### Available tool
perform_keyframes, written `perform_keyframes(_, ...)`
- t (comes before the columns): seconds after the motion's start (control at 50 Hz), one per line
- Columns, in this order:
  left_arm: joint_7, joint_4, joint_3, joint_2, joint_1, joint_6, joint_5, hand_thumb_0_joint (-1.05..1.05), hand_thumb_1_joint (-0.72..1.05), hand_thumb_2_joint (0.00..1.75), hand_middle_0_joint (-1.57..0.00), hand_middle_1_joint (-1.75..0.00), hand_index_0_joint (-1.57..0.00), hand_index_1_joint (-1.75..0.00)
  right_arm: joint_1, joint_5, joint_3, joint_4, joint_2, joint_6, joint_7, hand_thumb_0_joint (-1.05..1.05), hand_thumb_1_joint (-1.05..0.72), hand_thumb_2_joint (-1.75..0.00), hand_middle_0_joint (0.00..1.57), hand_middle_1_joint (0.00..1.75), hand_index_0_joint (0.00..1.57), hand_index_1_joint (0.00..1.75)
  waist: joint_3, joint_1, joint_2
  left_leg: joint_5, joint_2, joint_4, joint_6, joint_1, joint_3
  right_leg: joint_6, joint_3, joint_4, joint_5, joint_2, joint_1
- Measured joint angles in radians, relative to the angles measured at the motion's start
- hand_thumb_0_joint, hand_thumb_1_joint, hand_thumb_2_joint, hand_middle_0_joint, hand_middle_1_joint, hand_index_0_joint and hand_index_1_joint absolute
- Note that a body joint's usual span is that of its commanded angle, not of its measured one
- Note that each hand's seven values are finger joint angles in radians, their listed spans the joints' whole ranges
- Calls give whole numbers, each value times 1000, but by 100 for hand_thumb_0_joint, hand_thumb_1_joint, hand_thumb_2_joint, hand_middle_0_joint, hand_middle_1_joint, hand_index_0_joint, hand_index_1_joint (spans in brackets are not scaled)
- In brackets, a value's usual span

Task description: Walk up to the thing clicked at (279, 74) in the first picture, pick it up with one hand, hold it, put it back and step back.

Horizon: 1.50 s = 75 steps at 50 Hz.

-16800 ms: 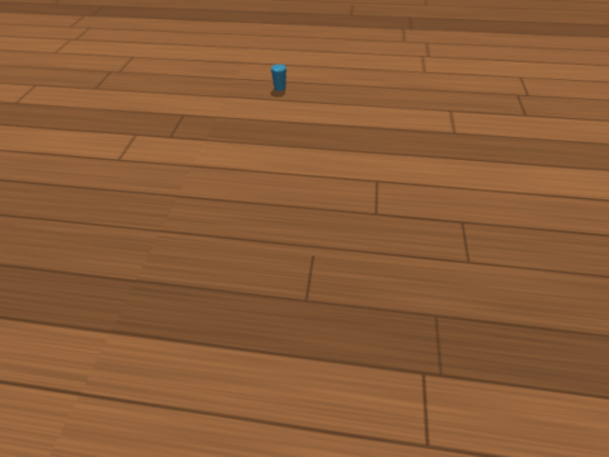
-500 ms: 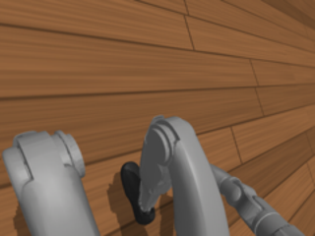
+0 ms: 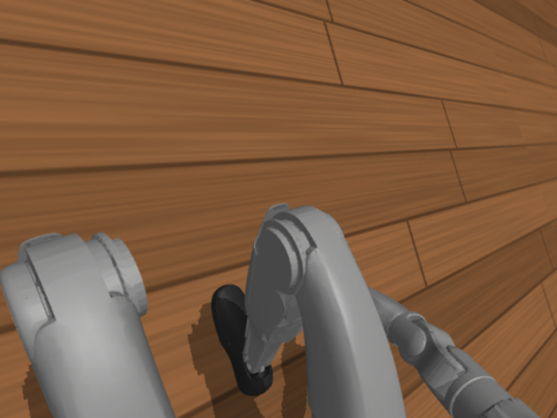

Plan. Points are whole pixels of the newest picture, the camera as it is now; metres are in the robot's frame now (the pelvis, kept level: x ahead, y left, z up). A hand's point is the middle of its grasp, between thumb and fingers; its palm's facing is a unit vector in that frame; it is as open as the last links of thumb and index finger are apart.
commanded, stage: settle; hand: left
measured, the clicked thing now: out of the picture +0.37 +0.32 -0.21
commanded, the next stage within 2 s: lift in 1.68 s
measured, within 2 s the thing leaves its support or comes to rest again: leaves its support in 0.12 s
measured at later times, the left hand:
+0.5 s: hand out of the picture +0.33 +0.33 -0.08, palm faces +0.47 -0.88 -0.02, open 11.8 cm
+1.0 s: hand out of the picture +0.33 +0.33 +0.00, palm faces +0.45 -0.89 -0.05, open 11.8 cm
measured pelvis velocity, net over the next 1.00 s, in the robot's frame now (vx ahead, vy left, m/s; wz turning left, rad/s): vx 0.02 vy -0.02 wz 0.15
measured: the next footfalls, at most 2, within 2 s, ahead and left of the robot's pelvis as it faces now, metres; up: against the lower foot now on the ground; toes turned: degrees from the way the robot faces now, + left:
none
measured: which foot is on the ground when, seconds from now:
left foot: down 0.00-1.00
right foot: down 0.00-1.00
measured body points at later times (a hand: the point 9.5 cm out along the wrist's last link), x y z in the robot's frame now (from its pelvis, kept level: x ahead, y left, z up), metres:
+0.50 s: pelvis +0.00 -0.01 +0.02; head +0.17 +0.16 +0.40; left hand +0.30 +0.38 -0.08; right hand +0.24 -0.22 -0.03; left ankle +0.08 +0.13 -0.24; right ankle +0.14 -0.12 -0.24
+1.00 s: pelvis +0.02 -0.02 +0.05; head +0.21 +0.09 +0.45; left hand +0.30 +0.38 +0.01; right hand +0.26 -0.23 -0.06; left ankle +0.08 +0.13 -0.24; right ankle +0.14 -0.12 -0.24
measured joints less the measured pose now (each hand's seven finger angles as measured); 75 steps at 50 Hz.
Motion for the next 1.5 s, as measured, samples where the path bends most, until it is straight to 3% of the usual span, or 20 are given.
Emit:
perform_keyframes(0.16,11,-140,18,-59,40,55,12,1,-43,89,-64,-92,-56,-94,26,16,-31,5,10,4,1,0,-89,-90,21,30,21,30,-16,14,10,-10,-2,-18,-9,6,9,-6,4,-7,-16,-9,3)
perform_keyframes(0.26,16,-258,6,-80,68,110,25,1,-47,93,-64,-94,-56,-96,41,30,-73,10,19,16,-2,0,-89,-91,21,30,21,30,-47,26,32,-5,-5,-40,-14,4,25,-13,12,-15,-21,-20,-1)
perform_keyframes(0.38,4,-349,-44,-116,89,186,0,1,-48,94,-65,-94,-57,-96,59,69,-140,20,20,21,0,0,-89,-91,21,30,21,30,-112,44,88,16,-5,-71,-8,-15,57,-18,31,-26,-16,-32,-21)
perform_keyframes(0.58,-40,-513,-111,-241,144,309,-17,1,-49,95,-66,-92,-58,-94,113,156,-245,47,43,27,-11,0,-90,-90,21,30,21,30,-227,90,154,28,6,-143,2,-29,127,-31,77,-56,-25,-49,-52)
perform_keyframes(0.74,-71,-609,-115,-282,153,379,-18,0,-51,98,-66,-93,-59,-95,137,204,-316,67,72,33,-31,0,-90,-90,21,30,21,30,-284,106,194,27,4,-203,-2,-34,178,-44,111,-78,-47,-69,-73)
perform_keyframes(0.88,-122,-627,-101,-314,128,428,-55,0,-52,99,-67,-92,-59,-95,158,239,-369,92,74,39,-44,0,-90,-90,21,30,21,30,-322,121,231,21,3,-236,-6,-38,212,-51,137,-84,-66,-80,-93)
perform_keyframes(1.06,-187,-648,-88,-355,127,490,-70,0,-52,99,-67,-93,-59,-95,185,274,-415,95,74,40,-66,0,-91,-90,21,30,21,30,-358,128,253,15,7,-278,-13,-29,240,-62,158,-102,-78,-85,-102)
perform_keyframes(1.5,-206,-641,-71,-398,86,538,-46,0,-52,99,-67,-93,-59,-95,207,294,-471,108,80,6,-92,0,-91,-90,21,30,20,30,-410,140,264,22,8,-376,-11,32,285,-66,190,-175,-81,-94,-58)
